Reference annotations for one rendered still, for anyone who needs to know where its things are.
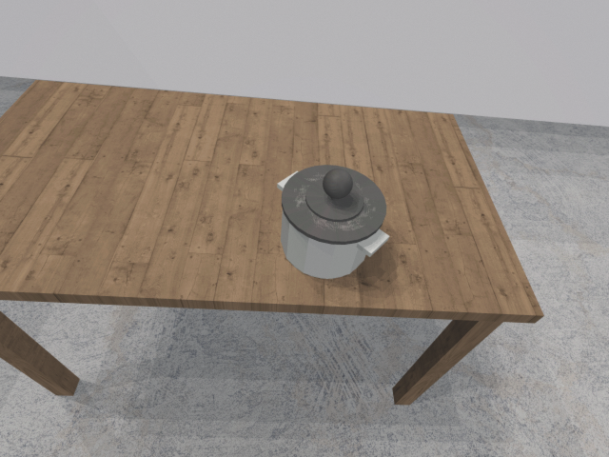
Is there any knob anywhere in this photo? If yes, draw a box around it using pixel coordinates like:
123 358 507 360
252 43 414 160
323 169 353 199

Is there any lid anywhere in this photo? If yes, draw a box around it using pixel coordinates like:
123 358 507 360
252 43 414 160
282 165 386 245

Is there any table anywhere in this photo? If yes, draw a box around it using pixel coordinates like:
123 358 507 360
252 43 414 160
0 80 544 405

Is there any pot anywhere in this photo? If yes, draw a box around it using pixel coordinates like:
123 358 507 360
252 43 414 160
277 171 389 279

